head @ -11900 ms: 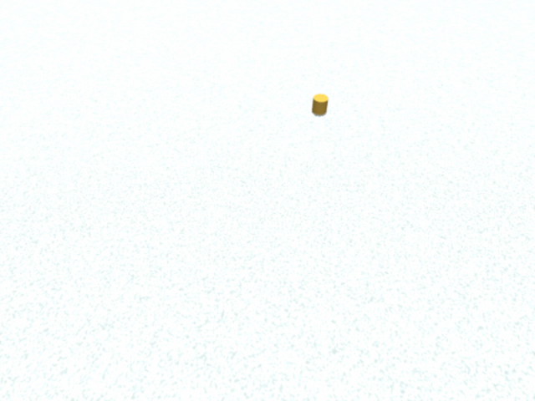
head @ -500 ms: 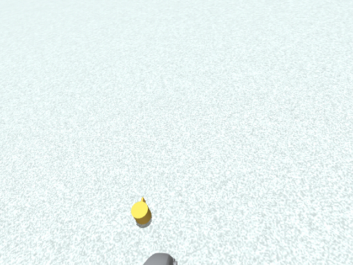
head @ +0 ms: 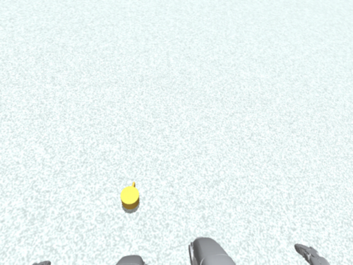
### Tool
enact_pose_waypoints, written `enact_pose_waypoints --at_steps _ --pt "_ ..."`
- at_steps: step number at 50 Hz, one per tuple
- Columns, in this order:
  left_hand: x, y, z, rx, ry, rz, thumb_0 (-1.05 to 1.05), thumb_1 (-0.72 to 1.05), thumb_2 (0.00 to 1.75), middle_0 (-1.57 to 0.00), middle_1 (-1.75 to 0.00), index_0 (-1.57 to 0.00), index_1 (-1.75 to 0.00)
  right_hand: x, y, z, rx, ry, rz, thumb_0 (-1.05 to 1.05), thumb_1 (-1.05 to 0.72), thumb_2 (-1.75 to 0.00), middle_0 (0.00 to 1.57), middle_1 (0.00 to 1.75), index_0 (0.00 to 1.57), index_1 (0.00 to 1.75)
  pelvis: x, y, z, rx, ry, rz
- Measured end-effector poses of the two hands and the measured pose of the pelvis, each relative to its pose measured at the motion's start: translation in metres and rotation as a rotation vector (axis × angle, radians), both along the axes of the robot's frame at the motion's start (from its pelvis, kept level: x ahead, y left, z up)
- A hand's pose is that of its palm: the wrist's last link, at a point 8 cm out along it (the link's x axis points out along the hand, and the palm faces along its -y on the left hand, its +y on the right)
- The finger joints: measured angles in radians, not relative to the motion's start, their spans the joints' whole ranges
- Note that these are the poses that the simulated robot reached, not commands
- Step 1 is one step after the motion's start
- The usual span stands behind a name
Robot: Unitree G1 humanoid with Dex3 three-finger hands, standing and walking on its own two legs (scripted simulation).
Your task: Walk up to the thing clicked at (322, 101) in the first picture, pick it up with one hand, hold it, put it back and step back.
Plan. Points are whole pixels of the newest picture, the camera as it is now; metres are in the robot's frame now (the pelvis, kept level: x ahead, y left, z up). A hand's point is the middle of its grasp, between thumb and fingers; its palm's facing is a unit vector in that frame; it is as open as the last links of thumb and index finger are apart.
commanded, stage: walk up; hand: left
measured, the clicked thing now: (131, 194) +0.50 +0.16 -0.71
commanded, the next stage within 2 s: stand in 0.44 s
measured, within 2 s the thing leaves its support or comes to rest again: neither
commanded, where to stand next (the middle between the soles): +0.07 -0.05 m, yaw -4 degrees
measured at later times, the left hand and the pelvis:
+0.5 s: hand out of the picture +0.05 +0.20 -0.16, palm faces -0.15 -0.89 -0.44, open 7.3 cm; pelvis -0.06 -0.07 -0.03, yaw -7 degrees
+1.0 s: hand out of the picture +0.06 +0.15 -0.14, palm faces -0.14 -0.94 -0.31, open 7.3 cm; pelvis -0.07 -0.08 +0.01, yaw -6 degrees
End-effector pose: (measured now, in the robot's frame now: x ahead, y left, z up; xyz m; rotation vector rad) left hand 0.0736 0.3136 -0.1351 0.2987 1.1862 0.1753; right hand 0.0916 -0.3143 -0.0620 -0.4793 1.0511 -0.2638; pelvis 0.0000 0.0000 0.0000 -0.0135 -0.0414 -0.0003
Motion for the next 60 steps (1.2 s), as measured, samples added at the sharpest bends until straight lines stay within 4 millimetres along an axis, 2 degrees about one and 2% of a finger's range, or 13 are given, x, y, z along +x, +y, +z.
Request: enact_pose_waypoints --at_steps 6,11,17,22,27,30,36,39,43,48,60 --pt "0.001 -0.009 -0.015 -0.018 0.058 -0.007 0.01 0.91 0.9 -0.2 -0.3 -0.21 -0.3 -0.006 -0.017 0.009 -0.082 0.019 -0.035 0.0 -0.9 -0.9 0.21 0.3 0.21 0.3 -0.006 -0.005 -0.002 -0.002 0.008 -0.026" --pt "-0.009 -0.019 -0.015 -0.003 0.112 -0.047 0.01 0.91 0.9 -0.2 -0.3 -0.2 -0.3 -0.018 -0.035 0.002 -0.086 0.021 -0.054 0.0 -0.9 -0.9 0.21 0.3 0.21 0.3 -0.019 -0.015 -0.005 -0.002 0.021 -0.06" --pt "-0.008 -0.035 -0.008 0.057 0.093 -0.108 0.01 0.91 0.9 -0.2 -0.3 -0.21 -0.3 -0.053 -0.065 -0.023 -0.054 0.015 -0.081 0.0 -0.9 -0.9 0.21 0.3 0.21 0.3 -0.041 -0.038 -0.018 0.012 0.014 -0.113" --pt "-0.01 -0.061 0.004 0.115 0.002 -0.129 0.01 0.91 0.9 -0.2 -0.3 -0.2 -0.3 -0.087 -0.095 -0.06 0.017 0.022 -0.131 0.0 -0.9 -0.9 0.21 0.3 0.21 0.3 -0.06 -0.064 -0.034 -0.021 -0.018 -0.121" --pt "-0.027 -0.085 0.03 0.125 -0.024 -0.145 0.01 0.91 0.9 -0.2 -0.3 -0.21 -0.3 -0.116 -0.09 -0.072 0.125 0.054 -0.191 0.0 -0.91 -0.9 0.2 0.29 0.2 0.3 -0.062 -0.073 -0.02 0.017 -0.022 -0.13" --pt "-0.026 -0.091 0.04 0.121 -0.05 -0.141 0.01 0.91 0.9 -0.21 -0.3 -0.21 -0.3 -0.132 -0.082 -0.07 0.164 0.075 -0.202 0.0 -0.91 -0.9 0.2 0.29 0.2 0.3 -0.062 -0.076 -0.011 0.025 -0.018 -0.119" --pt "-0.006 -0.092 0.038 0.085 -0.115 -0.131 0.01 0.9 0.9 -0.21 -0.3 -0.21 -0.3 -0.158 -0.07 -0.059 0.16 0.117 -0.216 0.0 -0.91 -0.9 0.2 0.3 0.21 0.3 -0.069 -0.074 -0.005 0.04 -0.028 -0.115" --pt "-0.002 -0.099 0.037 0.046 -0.136 -0.119 0.01 0.91 0.9 -0.2 -0.3 -0.21 -0.3 -0.168 -0.068 -0.051 0.152 0.135 -0.217 0.0 -0.91 -0.9 0.2 0.3 0.21 0.3 -0.073 -0.075 0.001 0.025 -0.032 -0.118" --pt "-0.003 -0.111 0.034 0.004 -0.124 -0.146 0.01 0.91 0.9 -0.2 -0.3 -0.21 -0.3 -0.166 -0.07 -0.041 0.151 0.128 -0.225 0.01 -0.91 -0.9 0.2 0.3 0.21 0.3 -0.075 -0.076 0.007 0.018 -0.03 -0.116" --pt "-0.014 -0.119 0.033 -0.021 -0.08 -0.151 0.01 0.91 0.9 -0.2 -0.3 -0.21 -0.3 -0.151 -0.073 -0.034 0.154 0.097 -0.208 0.0 -0.91 -0.9 0.2 0.3 0.2 0.3 -0.074 -0.077 0.013 0.017 -0.021 -0.112" --pt "-0.042 -0.105 0.038 0.033 0.031 -0.087 0.01 0.91 0.9 -0.2 -0.3 -0.21 -0.3 -0.111 -0.073 -0.037 0.189 0.095 -0.158 0.0 -0.91 -0.9 0.2 0.3 0.2 0.3 -0.064 -0.085 0.019 0.015 0.0 -0.101"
